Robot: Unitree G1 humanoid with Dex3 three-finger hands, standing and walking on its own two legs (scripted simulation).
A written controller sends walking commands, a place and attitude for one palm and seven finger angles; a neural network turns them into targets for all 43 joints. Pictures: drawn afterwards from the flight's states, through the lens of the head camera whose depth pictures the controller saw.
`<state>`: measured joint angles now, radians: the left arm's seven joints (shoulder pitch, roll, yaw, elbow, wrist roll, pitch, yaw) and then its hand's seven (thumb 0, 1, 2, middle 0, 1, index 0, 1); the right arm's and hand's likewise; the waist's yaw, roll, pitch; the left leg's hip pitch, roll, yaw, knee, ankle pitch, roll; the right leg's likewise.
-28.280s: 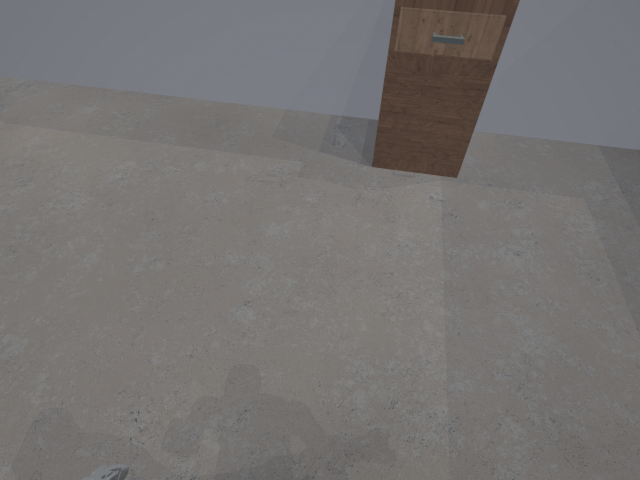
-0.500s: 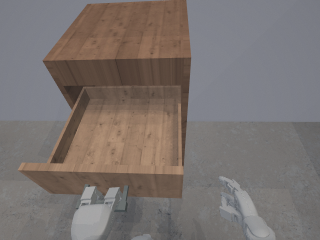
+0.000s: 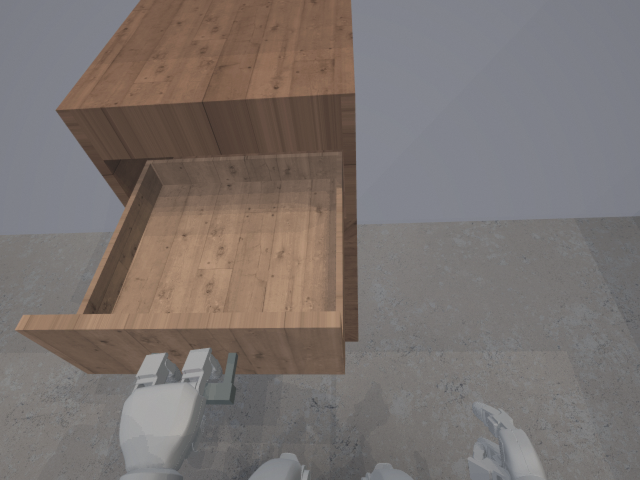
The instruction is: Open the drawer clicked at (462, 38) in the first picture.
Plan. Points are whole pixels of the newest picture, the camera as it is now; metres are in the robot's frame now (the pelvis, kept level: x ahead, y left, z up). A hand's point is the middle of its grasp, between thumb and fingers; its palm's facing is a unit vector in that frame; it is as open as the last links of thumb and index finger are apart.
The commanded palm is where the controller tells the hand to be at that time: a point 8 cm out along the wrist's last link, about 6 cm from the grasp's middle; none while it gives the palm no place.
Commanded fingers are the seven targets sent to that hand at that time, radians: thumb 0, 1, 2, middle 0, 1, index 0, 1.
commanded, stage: open the thumb to release the handle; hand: left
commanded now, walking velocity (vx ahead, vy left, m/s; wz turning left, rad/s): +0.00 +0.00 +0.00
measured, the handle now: (189, 377) +0.25 +0.19 -0.01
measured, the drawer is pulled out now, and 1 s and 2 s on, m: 0.30 0.29 0.29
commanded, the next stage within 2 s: lift the hand off the handle in 0.18 s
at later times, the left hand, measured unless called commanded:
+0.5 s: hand (187, 421) +0.20 +0.19 -0.03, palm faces +0.02 -0.08 -1.00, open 13.7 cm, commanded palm +0.20 +0.19 +0.02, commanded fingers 0.00 -0.50 0.30 -0.30 -1.20 -0.30 -1.20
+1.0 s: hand (182, 405) +0.21 +0.19 -0.01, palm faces +0.00 -0.12 -0.99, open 13.6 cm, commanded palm +0.19 +0.19 +0.05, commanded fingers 0.00 -0.50 0.30 -0.30 -1.20 -0.30 -1.20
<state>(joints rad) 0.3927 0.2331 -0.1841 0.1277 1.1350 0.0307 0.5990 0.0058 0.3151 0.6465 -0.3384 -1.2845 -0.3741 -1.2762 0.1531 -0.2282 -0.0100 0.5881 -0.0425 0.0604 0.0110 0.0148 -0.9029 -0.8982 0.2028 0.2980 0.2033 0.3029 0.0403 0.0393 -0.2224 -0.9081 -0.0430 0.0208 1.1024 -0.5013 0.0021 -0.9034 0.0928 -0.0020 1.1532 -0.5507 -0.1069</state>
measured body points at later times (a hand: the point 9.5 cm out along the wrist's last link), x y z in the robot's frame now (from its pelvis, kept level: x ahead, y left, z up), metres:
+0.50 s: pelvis -0.01 +0.01 +0.00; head +0.03 -0.03 +0.45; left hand +0.20 +0.19 +0.02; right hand +0.20 -0.21 -0.11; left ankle +0.02 +0.12 -0.65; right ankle +0.00 -0.05 -0.65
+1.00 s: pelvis +0.00 +0.02 +0.02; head +0.03 -0.01 +0.47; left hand +0.21 +0.20 +0.04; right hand +0.19 -0.21 -0.08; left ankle +0.02 +0.12 -0.65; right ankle +0.00 -0.05 -0.65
